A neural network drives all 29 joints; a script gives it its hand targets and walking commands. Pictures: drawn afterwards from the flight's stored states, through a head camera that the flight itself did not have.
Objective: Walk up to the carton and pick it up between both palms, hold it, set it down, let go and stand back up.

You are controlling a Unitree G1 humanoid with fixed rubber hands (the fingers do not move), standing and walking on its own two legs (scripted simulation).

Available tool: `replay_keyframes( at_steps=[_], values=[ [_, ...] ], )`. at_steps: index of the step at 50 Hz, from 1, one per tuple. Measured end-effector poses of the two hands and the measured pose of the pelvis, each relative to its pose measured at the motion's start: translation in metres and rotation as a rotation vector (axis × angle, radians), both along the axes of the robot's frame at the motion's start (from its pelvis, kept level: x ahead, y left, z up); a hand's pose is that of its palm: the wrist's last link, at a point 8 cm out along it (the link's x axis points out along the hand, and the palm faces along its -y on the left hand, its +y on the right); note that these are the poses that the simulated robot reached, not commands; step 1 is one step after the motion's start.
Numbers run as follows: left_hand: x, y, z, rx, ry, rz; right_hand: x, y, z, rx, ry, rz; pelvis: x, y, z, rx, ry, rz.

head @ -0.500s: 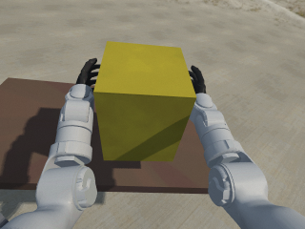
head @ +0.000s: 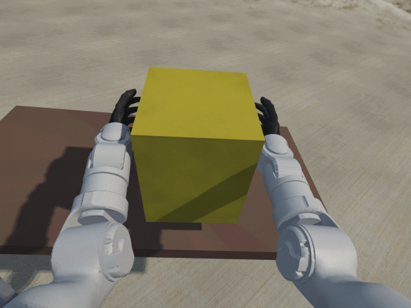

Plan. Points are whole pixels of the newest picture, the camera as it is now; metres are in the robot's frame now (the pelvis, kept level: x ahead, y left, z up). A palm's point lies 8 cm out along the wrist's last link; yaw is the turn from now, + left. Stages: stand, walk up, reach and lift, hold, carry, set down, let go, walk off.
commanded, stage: set down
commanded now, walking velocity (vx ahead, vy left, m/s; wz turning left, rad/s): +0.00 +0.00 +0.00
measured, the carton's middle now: (195, 148) +0.41 +0.01 +0.13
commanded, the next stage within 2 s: none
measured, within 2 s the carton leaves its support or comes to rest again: rests again in 1.50 s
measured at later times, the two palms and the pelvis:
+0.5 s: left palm (131, 137) +0.44 +0.14 +0.14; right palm (266, 149) +0.41 -0.15 +0.14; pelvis +0.01 +0.00 +0.00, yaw -1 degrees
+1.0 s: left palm (132, 147) +0.44 +0.14 +0.11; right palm (263, 160) +0.41 -0.15 +0.11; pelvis +0.01 +0.01 +0.00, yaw -3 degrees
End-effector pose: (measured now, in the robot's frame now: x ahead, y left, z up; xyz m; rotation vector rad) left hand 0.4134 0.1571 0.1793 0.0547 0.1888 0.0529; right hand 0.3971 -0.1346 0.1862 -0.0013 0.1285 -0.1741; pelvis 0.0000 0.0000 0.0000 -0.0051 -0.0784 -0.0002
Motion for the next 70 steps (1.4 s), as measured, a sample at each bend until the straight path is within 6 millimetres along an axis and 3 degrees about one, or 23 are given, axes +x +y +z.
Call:
replay_keyframes(
  at_steps=[20, 36, 54, 70],
  values=[
    [0.017, -0.014, -0.038, -0.018, 0.06, -0.024, 0.009, -0.014, -0.038, -0.006, 0.04, -0.031, 0.008, -0.001, 0.001, 0.002, 0.043, -0.015],
    [0.027, -0.006, -0.058, 0.004, 0.07, -0.019, 0.021, -0.006, -0.063, -0.014, 0.05, -0.021, 0.018, 0.002, 0.001, 0.002, 0.092, -0.029],
    [0.019, -0.016, -0.072, -0.001, 0.094, -0.039, 0.005, -0.016, -0.078, -0.02, 0.065, -0.043, 0.008, 0.006, 0.001, 0.0, 0.113, -0.06],
    [0.01, -0.007, -0.076, -0.045, 0.087, -0.023, 0.0, -0.008, -0.074, -0.03, 0.051, -0.027, -0.001, 0.004, 0.002, 0.005, 0.113, -0.053]
  ],
)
